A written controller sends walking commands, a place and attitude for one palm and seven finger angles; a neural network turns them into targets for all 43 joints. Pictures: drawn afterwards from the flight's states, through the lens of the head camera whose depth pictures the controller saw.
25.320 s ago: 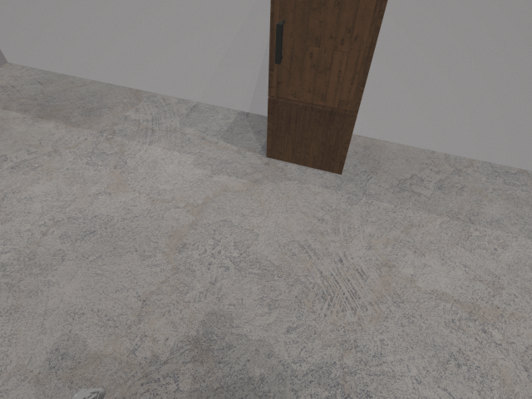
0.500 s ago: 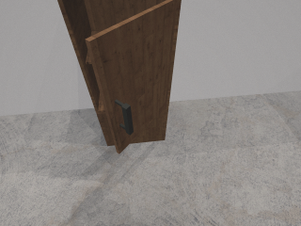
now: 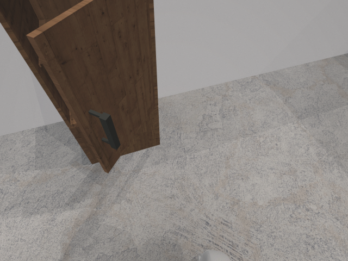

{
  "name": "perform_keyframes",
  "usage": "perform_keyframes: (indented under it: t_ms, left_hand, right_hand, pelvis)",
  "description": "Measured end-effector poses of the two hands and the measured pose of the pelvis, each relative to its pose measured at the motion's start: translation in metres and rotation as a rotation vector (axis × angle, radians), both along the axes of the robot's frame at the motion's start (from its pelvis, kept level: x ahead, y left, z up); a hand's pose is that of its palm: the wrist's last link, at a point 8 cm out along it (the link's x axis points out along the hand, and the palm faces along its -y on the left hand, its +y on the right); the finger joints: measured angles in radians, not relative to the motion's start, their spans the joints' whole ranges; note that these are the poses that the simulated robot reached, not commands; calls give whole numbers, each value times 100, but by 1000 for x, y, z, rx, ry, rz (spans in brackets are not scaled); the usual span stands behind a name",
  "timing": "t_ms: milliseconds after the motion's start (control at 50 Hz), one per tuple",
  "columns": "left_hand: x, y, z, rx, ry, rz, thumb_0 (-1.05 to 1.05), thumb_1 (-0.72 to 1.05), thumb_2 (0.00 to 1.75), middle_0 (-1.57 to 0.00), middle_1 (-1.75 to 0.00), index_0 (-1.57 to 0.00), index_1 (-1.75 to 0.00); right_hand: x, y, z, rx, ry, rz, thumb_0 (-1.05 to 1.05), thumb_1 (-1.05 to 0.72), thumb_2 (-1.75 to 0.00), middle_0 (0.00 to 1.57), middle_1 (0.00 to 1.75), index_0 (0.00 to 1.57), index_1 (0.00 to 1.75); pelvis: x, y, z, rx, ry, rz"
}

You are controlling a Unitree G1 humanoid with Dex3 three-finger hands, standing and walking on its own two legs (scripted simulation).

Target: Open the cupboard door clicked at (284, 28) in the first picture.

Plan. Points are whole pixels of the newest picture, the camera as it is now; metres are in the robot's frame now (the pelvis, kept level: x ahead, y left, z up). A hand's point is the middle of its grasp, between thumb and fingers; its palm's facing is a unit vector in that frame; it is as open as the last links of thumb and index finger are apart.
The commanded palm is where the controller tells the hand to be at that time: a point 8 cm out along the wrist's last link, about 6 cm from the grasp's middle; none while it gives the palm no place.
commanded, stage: walk to a spot facing it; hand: left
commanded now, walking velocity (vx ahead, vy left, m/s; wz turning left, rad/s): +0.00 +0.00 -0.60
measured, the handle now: (105, 130) +0.47 +0.25 -0.08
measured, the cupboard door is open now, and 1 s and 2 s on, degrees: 45 45 45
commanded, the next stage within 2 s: none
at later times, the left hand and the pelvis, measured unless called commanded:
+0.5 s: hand out of the picture +0.13 +0.11 -0.17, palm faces -0.24 -0.95 -0.20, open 7.4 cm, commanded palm none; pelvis +0.01 -0.05 +0.00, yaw -17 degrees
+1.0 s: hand (167, 223) +0.23 +0.04 -0.16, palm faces -0.57 -0.77 -0.28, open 7.4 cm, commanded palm none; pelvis +0.01 -0.07 -0.02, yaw -36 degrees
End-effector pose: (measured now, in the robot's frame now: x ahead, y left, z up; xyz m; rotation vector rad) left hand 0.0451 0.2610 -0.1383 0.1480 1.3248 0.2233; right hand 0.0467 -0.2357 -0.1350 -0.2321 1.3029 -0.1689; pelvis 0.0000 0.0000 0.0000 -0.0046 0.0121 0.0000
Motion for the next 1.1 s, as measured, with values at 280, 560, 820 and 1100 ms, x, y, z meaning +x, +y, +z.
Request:
perform_keyframes:
  t_ms: [280,560,820,1100]
  left_hand:
    - [90,-73,8,58,-119,-260,1,91,90,-20,-29,-20,-30]
    - [99,-92,-13,-60,-42,-358,1,90,90,-20,-30,-20,-30]
    - [164,-99,2,-35,-50,-552,1,91,90,-20,-29,-19,-30]
    - [197,-210,19,-10,-153,-783,1,91,90,-20,-29,-20,-30]
  right_hand:
    - [-26,-73,-32,42,5,-198,1,-91,-90,20,30,20,30]
    - [2,-81,18,-70,-197,-307,0,-91,-90,20,30,20,30]
    - [-95,-41,16,-37,-45,-493,0,-91,-90,20,30,20,30]
    - [-182,-67,-13,50,56,-746,1,-91,-90,20,30,20,30]
  pelvis:
    - [1,-49,-16,16,-8,-165]
    - [16,-40,-6,-3,13,-331]
    - [22,-39,3,-20,10,-509]
    - [16,-89,-3,10,-18,-677]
